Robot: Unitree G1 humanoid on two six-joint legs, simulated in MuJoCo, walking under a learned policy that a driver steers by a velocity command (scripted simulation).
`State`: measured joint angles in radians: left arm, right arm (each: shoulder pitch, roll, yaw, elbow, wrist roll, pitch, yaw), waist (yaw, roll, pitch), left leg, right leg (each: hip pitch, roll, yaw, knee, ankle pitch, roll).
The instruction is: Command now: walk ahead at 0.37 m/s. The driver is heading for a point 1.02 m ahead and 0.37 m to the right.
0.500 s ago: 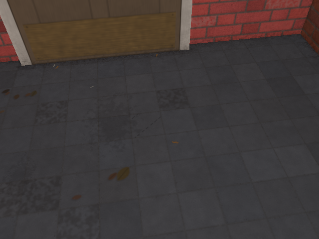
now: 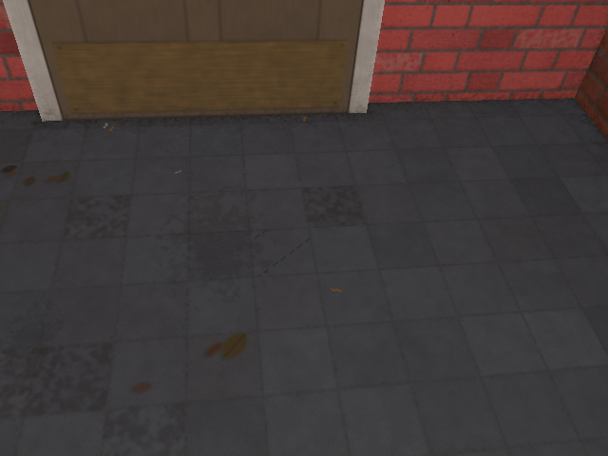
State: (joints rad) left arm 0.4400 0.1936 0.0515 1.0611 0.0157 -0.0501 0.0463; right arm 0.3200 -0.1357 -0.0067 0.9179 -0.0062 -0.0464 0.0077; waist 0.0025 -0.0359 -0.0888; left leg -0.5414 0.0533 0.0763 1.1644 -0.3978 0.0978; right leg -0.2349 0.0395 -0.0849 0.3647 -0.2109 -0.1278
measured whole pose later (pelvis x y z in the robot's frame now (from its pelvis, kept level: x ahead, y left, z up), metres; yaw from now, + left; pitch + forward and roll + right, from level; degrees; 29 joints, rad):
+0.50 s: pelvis +0.19 +0.03 +0.04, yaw -1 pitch +4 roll -3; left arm -0.04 0.07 -0.05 0.65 0.01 -0.01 -0.01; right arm 0.59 -0.07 -0.01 1.06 0.02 -0.13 0.01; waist -0.03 -0.01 0.00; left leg -0.07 0.05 0.05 0.62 -0.07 0.08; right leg -0.90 0.03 -0.25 1.30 -0.51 -0.21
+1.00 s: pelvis +0.47 +0.05 +0.16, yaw -14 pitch +4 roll +0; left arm 0.49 0.23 0.10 0.83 -0.01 -0.09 -0.01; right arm 0.01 -0.17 0.00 0.62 -0.05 -0.10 0.00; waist 0.11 0.00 -0.01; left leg -0.45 -0.02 0.04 0.52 -0.15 0.05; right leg -0.17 0.07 0.10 0.69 -0.47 -0.07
